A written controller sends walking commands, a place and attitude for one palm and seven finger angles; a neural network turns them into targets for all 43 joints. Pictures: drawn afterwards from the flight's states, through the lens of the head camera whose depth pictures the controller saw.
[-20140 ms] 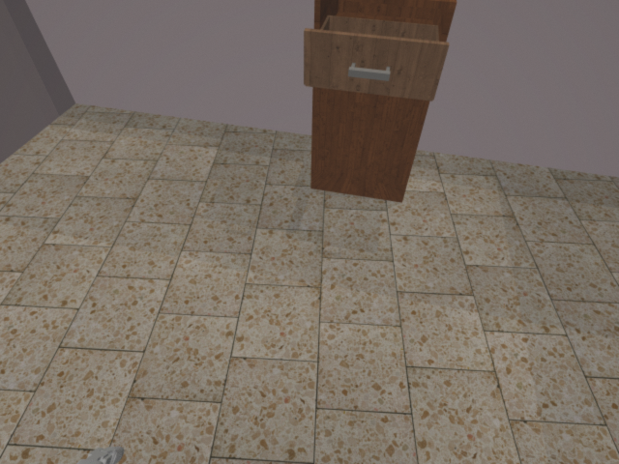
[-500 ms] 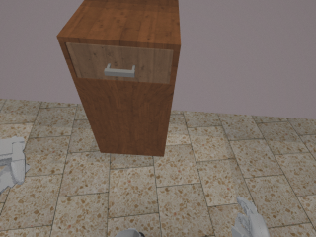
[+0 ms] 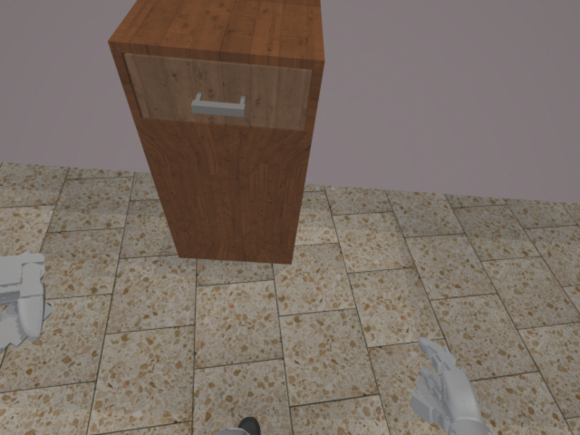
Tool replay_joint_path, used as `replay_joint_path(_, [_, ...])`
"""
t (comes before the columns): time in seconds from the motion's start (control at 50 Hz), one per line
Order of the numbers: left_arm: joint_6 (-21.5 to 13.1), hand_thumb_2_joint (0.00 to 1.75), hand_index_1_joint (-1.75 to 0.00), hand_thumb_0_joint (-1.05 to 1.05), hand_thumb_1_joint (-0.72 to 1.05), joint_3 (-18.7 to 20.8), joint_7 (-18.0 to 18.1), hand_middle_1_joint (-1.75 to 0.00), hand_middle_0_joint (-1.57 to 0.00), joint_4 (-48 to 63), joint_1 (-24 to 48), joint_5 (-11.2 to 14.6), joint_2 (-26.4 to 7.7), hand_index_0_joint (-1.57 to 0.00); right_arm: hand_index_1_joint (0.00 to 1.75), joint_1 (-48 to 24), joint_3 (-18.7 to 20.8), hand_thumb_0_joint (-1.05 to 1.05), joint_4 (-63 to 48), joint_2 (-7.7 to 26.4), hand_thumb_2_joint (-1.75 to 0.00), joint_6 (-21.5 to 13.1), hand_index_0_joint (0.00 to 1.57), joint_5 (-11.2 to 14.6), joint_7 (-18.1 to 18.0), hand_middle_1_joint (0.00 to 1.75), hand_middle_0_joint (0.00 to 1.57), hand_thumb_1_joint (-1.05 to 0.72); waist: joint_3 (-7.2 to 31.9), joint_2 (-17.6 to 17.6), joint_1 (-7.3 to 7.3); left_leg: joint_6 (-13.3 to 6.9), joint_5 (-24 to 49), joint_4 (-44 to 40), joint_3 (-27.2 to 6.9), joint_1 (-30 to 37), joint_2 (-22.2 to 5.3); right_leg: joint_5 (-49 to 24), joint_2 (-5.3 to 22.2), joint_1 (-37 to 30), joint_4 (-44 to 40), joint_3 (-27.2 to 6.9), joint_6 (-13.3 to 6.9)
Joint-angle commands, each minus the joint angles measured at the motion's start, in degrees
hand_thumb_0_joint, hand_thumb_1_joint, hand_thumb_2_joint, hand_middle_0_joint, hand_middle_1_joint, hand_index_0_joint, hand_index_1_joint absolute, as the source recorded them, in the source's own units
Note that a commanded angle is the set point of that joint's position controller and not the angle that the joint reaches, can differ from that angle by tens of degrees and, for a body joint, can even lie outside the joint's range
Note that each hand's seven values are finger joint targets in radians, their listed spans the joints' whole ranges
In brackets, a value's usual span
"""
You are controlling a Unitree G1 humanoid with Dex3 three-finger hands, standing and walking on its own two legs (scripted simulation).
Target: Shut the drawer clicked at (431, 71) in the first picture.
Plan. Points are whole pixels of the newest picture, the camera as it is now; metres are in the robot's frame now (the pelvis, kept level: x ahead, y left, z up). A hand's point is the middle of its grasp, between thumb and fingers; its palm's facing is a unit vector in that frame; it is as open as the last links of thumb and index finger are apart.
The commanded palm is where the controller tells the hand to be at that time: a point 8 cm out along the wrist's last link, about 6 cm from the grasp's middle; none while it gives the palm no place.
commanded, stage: stop stepping back and stand still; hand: left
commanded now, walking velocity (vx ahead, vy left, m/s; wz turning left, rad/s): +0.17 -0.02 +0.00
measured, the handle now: (220, 103) +0.77 +0.22 -0.02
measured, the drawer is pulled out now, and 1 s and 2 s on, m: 0.00 0.00 0.00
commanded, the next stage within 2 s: let the arm hang, fingers relaxed in 0.76 s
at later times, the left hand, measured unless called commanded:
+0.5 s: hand (6, 417) +0.11 +0.23 +0.16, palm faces +0.34 -0.83 -0.43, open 3.3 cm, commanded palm +0.05 +0.28 +0.18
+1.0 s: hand out of the picture +0.12 +0.24 -0.04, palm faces +0.16 -0.91 -0.38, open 3.1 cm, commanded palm none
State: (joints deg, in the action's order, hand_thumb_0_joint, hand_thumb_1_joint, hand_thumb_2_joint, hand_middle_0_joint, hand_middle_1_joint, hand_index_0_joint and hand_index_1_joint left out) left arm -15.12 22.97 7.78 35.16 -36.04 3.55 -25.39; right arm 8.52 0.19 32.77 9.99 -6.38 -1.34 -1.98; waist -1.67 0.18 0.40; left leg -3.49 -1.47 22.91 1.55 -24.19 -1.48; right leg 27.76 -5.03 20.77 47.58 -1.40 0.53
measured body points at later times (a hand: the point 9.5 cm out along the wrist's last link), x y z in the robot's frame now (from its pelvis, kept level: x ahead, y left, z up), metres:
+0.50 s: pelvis -0.08 +0.00 +0.00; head -0.09 +0.02 +0.45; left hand +0.09 +0.28 +0.19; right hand +0.05 -0.24 -0.08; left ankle -0.02 +0.09 -0.74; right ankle -0.10 -0.11 -0.74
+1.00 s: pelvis -0.08 +0.01 -0.01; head -0.08 -0.01 +0.44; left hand +0.11 +0.29 -0.01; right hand +0.07 -0.22 -0.13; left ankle -0.04 +0.11 -0.74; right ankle -0.09 -0.10 -0.74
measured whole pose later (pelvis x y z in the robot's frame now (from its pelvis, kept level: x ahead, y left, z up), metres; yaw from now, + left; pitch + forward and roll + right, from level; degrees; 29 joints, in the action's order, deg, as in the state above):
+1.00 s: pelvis -0.08 +0.01 -0.01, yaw +2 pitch +0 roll -1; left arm -1.2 6.6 2.1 -14.4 -17.0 -1.7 -16.2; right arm 9.8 0.5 45.4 11.8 -2.4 -1.1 0.8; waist 1.5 -2.6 -0.4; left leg -1.3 -15.3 36.6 1.0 -21.4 0.4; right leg 20.9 0.1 15.1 35.9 3.4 -1.0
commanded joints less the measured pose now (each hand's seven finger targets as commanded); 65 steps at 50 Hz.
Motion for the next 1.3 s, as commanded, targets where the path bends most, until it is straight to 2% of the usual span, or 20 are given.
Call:
replay_joint_path(0.0, [-2.04, 0.90, -1.60, 0.00, 0.90, 4.50, 1.06, -1.60, -1.40, 13.66, -3.75, 0.69, -5.56, -1.40, 0.30, -0.80, 2.90, 0.00, -7.31, 8.54, -0.90, -2.92, 0.20, 0.24, -0.43, 0.30, 0.20, -0.90, 11.94, -12.94, -0.23, -1.91, -19.29, -14.34, -10.48, 9.86, -11.60, 2.83, 1.00, -6.04, -8.69, 3.65, -0.71])
replay_joint_path(0.06, [-0.63, 0.90, -1.60, 0.00, 0.90, 5.72, 1.14, -1.60, -1.40, 13.89, -4.87, 0.66, -7.13, -1.40, 0.30, -0.97, 2.33, 0.00, -8.23, 8.42, -0.90, -1.91, 0.20, 0.32, -1.23, 0.30, 0.20, -0.90, 9.80, -12.94, -0.24, 3.45, -26.01, -11.68, -4.92, 5.50, -4.56, -2.85, 0.54, -15.18, -28.98, 7.01, -2.18])
replay_joint_path(0.12, [-0.64, 0.90, -1.60, 0.00, 0.90, 9.37, 1.87, -1.60, -1.40, 14.57, -2.08, 1.54, -11.02, -1.40, 0.30, -0.90, 2.03, 0.00, -6.82, 7.84, -0.90, -0.01, 0.20, -0.02, -1.62, 0.30, 0.20, -0.90, 8.85, 4.32, -0.90, 4.81, -14.26, 22.36, -0.87, 15.17, 1.33, -3.25, 21.10, 6.71, -40.65, -11.04, -10.10])
replay_joint_path(0.14, [0.58, 0.90, -1.60, 0.00, 0.90, 7.60, 1.62, -1.60, -1.40, 12.62, 0.23, 1.40, -9.28, -1.40, 0.30, -0.77, 2.47, 0.00, -6.37, 7.99, -0.90, -0.31, 0.20, 0.95, -1.68, 0.30, 0.20, -0.90, 9.17, 10.20, -0.74, 5.03, -17.57, 28.36, -3.00, 12.18, 2.50, 4.27, 22.17, 8.66, -39.44, -13.69, -11.37])
replay_joint_path(0.18, [2.25, 0.90, -1.60, 0.00, 0.90, 4.08, 1.93, -1.60, -1.40, 6.87, 0.41, 0.44, -4.65, -1.40, 0.30, -1.06, 2.46, 0.00, -5.50, 7.87, -0.90, 0.23, 0.20, 1.99, -2.19, 0.30, 0.20, -0.90, 2.40, 7.62, -2.10, 3.86, -16.13, 26.74, -4.03, 3.55, -0.35, 0.09, 20.65, 4.00, -35.81, -10.08, -9.61])
replay_joint_path(0.26, [0.60, 0.90, -1.60, 0.00, 0.90, 2.77, 2.29, -1.60, -1.40, 4.87, 5.14, -1.56, -4.90, -1.40, 0.30, -2.02, 1.89, 0.00, -4.89, 8.97, -0.90, -2.49, 0.20, 1.99, -3.26, 0.30, 0.20, -0.90, -1.27, 0.49, -1.19, 1.16, -12.10, 1.03, -2.52, 10.43, -1.24, -10.43, 13.95, -2.05, -28.83, -4.21, -3.77])
replay_joint_path(0.3, [-0.47, 0.90, -1.60, 0.00, 0.90, 2.89, 2.09, -1.60, -1.40, 6.85, 4.99, -1.79, -5.34, -1.40, 0.30, -1.09, 2.24, 0.00, -5.84, 9.94, -0.90, -3.29, 0.20, 2.02, -3.11, 0.30, 0.20, -0.90, 2.71, -1.89, -0.40, -0.52, -0.16, 0.45, -5.94, 13.51, -4.17, -22.34, 9.07, -7.03, -22.89, -1.54, -0.92])
replay_joint_path(0.34, [-1.51, 0.90, -1.60, 0.00, 0.90, 3.59, 1.64, -1.60, -1.40, 11.99, 5.56, -1.78, -6.67, -1.40, 0.30, -1.02, 1.32, 0.00, -5.58, 8.83, -0.90, -3.85, 0.20, 1.48, -2.79, 0.30, 0.20, -0.90, 4.96, -13.45, -0.79, -0.50, -3.73, -6.77, -15.28, 13.61, -7.76, -11.82, 5.74, -5.69, -14.72, 3.48, 0.15])
replay_joint_path(0.38, [-1.50, 0.90, -1.60, 0.00, 0.90, 3.57, 1.84, -1.60, -1.40, 11.54, 2.93, -1.94, -5.74, -1.40, 0.30, -0.79, 1.45, 0.00, -5.45, 8.49, -0.90, -4.71, 0.20, 0.98, -2.40, 0.30, 0.20, -0.90, 3.69, -12.14, -0.76, -2.63, -18.84, -12.85, -20.08, 8.88, -11.30, -3.17, 5.14, -6.15, -10.14, 2.14, 0.00])
replay_joint_path(0.48, [-0.76, 0.90, -1.60, 0.00, 0.90, 5.08, 2.05, -1.60, -1.40, 8.26, -3.23, -1.77, -4.85, -1.40, 0.30, -0.82, 2.12, 0.00, -6.38, 8.32, -0.90, -3.02, 0.20, 1.03, -1.92, 0.30, 0.20, -0.90, 3.74, -7.22, -1.16, 0.91, -30.97, -6.21, -8.49, -2.40, -4.02, -3.89, 5.99, -17.02, -25.54, 2.30, -2.73])
replay_joint_path(0.54, [-0.07, 0.90, -1.60, 0.00, 0.90, 5.63, 2.14, -1.60, -1.40, 6.22, -3.01, -0.92, -5.19, -1.40, 0.30, 0.14, 3.34, 0.00, -5.72, 8.38, -0.90, -0.87, 0.20, 1.29, -1.74, 0.30, 0.20, -0.90, 0.83, 10.35, -1.01, 3.00, -20.50, 23.73, -1.81, -4.15, 1.58, 13.41, 20.97, -5.37, -39.21, -21.86, -11.56])
replay_joint_path(0.58, [-0.55, 0.90, -1.60, 0.00, 0.90, 4.15, 2.22, -1.60, -1.40, 5.53, 1.76, -1.01, -4.23, -1.40, 0.30, 0.76, 2.69, 0.00, -4.91, 8.00, -0.90, -1.11, 0.20, 1.27, -1.58, 0.30, 0.20, -0.90, 0.94, 6.49, -2.07, 2.73, -20.94, 26.67, -2.73, -5.57, -0.42, 1.95, 22.48, -6.80, -35.48, -17.40, -12.06])
replay_joint_path(0.66, [-0.69, 0.90, -1.60, 0.00, 0.90, 1.92, 2.58, -1.60, -1.40, 7.01, 6.34, -1.76, -3.75, -1.40, 0.30, -1.06, 1.99, 0.00, -4.96, 7.92, -0.90, -2.49, 0.20, 1.37, -3.05, 0.30, 0.20, -0.90, 0.10, 0.96, -1.79, 1.04, -16.61, 4.03, -0.37, 13.08, -0.70, 0.99, 14.23, 1.53, -27.34, -5.04, -5.83])
replay_joint_path(0.74, [-1.38, 0.90, -1.60, 0.00, 0.90, 4.81, 2.28, -1.60, -1.40, 10.78, 5.88, -2.17, -6.23, -1.40, 0.30, -1.19, 1.51, 0.00, -5.42, 8.27, -0.90, -3.88, 0.20, 0.98, -3.30, 0.30, 0.20, -0.90, 2.18, -13.05, -1.01, -4.27, -29.90, -11.64, -21.39, 9.13, -13.07, -3.20, 4.87, -1.20, -8.55, 2.43, -0.07])
replay_joint_path(0.82, [-1.12, 0.90, -1.60, 0.00, 0.90, 3.89, 2.27, -1.60, -1.40, 9.41, 2.72, -2.75, -4.09, -1.40, 0.30, -0.63, 1.18, 0.00, -4.95, 7.59, -0.90, -4.46, 0.20, 1.05, -2.33, 0.30, 0.20, -0.90, 1.93, -8.18, -0.36, -2.28, -16.99, -4.60, -11.40, 4.57, -8.95, -10.34, 6.10, -10.64, -20.74, 2.56, -0.48])
replay_joint_path(0.84, [7.86, 0.90, -1.60, 0.00, 0.90, -18.63, -5.41, -1.60, -1.40, -40.65, 5.63, -6.85, 6.59, -1.40, 0.30, -1.43, 4.83, 0.00, 9.69, 13.41, -0.90, -6.17, 0.20, 1.20, 2.15, 0.30, 0.20, -0.90, 3.99, 0.01, -2.36, 1.01, -1.17, 10.39, -4.45, 6.65, -4.13, -27.64, 11.03, -5.86, -18.85, 0.43, -1.59])
replay_joint_path(0.94, [14.50, 0.90, -1.38, 0.00, 0.90, -18.00, -7.21, -1.38, -1.20, -52.83, 15.44, -5.79, 6.78, -1.20, 0.30, 4.71, 2.78, 0.00, 7.76, 7.78, -0.90, 3.79, 0.20, 0.08, 2.36, 0.30, 0.20, -0.90, 4.72, 15.80, -1.68, 2.17, -6.45, 15.27, -2.40, 4.72, -0.17, -33.83, 15.67, -6.06, -20.62, -4.14, -6.00])
replay_joint_path(1.06, [15.58, 0.90, -1.12, 0.00, 0.90, -19.92, -6.44, -1.12, -0.96, -74.89, 19.65, -4.54, 6.74, -0.96, 0.30, 2.90, 1.28, 0.00, 14.50, 8.22, -0.90, 5.59, 0.20, -0.31, 1.33, 0.30, 0.20, -0.90, 1.41, -7.29, 0.00, -0.33, 4.41, 2.32, -9.20, 7.66, -4.65, -17.10, 9.24, -9.15, -20.48, 0.41, -2.11])
replay_joint_path(1.12, [15.14, 0.90, -0.99, 0.00, 0.90, -19.74, -6.28, -0.99, -0.84, -83.27, 17.48, -4.24, 9.04, -0.84, 0.30, 4.35, 1.18, 0.00, 18.33, 6.15, -0.90, 5.82, 0.20, -0.26, 0.56, 0.30, 0.20, -0.90, 3.54, -10.58, 0.36, 0.18, -0.89, 0.66, -8.34, 9.47, -4.07, -16.98, 9.64, -11.98, -24.18, -0.36, -3.02])
replay_joint_path(1.28, [14.84, 0.90, -0.65, 0.00, 0.90, -21.68, -6.29, -0.65, -0.52, -94.57, 16.88, -3.99, 9.24, -0.52, 0.30, 9.74, 1.23, 0.00, 25.68, 5.32, -0.90, 6.44, 0.20, 0.57, 0.00, 0.30, 0.20, -0.90, 0.98, -2.30, -0.63, 0.53, -3.49, -1.06, -7.24, 13.47, -4.08, -17.06, 10.73, -10.69, -28.76, -0.04, -3.55])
